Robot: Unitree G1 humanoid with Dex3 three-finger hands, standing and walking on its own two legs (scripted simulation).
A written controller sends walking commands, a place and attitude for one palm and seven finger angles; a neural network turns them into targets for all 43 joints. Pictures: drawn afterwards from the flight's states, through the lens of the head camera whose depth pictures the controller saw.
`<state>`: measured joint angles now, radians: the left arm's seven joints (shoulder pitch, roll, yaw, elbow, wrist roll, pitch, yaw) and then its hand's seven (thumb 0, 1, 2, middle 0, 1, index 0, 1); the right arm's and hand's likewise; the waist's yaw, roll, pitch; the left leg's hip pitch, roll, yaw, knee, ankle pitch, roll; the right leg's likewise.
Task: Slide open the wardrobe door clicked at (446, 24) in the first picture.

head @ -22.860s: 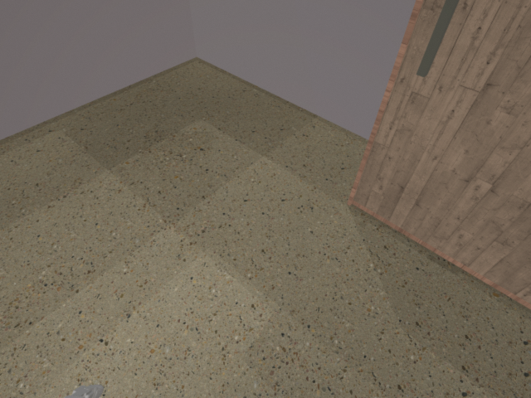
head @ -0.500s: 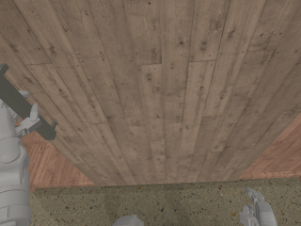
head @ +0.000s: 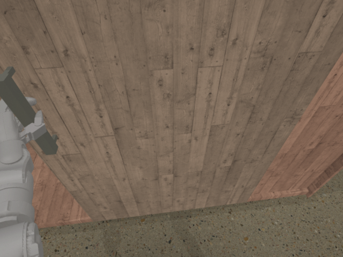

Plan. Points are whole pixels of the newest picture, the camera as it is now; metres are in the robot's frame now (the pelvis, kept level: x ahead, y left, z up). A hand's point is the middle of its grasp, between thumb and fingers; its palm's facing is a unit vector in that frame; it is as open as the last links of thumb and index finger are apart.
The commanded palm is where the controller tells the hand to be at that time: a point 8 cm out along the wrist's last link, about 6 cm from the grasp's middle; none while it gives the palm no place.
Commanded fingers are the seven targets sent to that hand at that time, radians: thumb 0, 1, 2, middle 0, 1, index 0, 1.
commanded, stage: stop walking and hold the door there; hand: left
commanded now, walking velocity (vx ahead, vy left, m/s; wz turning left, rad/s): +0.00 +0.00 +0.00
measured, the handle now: (33, 115) +0.42 +0.36 +0.12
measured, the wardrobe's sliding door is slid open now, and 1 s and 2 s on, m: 0.44 0.44 0.44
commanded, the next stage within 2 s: loosen the grip on the handle in 1.64 s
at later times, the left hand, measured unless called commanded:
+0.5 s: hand (38, 125) +0.38 +0.32 +0.12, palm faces +0.50 -0.82 -0.26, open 6.0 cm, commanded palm +0.34 +0.35 +0.10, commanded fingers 0.00 0.90 0.90 -0.45 -1.40 -0.45 -1.40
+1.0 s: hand (37, 128) +0.38 +0.33 +0.11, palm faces +0.33 -0.93 -0.16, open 5.6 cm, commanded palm +0.35 +0.37 +0.10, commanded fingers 0.00 0.90 0.90 -0.45 -1.40 -0.45 -1.40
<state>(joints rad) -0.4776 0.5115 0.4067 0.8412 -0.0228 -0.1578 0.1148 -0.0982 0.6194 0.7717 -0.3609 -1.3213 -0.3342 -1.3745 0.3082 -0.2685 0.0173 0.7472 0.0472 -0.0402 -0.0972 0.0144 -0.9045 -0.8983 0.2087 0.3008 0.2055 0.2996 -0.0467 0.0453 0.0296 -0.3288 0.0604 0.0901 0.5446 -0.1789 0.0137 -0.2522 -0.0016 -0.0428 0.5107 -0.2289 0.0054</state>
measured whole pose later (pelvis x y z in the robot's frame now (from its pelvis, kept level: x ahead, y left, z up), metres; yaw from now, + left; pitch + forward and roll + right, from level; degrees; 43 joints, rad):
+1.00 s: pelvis -0.05 +0.08 +0.00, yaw +3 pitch +1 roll -1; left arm -0.68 0.38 0.22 0.72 -0.04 -0.16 0.08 -0.14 0.66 0.76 -0.45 -1.40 -0.39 -1.40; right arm 0.20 -0.17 0.06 0.68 0.04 -0.07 -0.07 0.01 -0.91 -0.90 0.21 0.30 0.20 0.30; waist 0.00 -0.02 0.13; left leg -0.35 0.05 0.08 0.52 -0.19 0.02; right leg -0.38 0.01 -0.06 0.85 -0.47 0.03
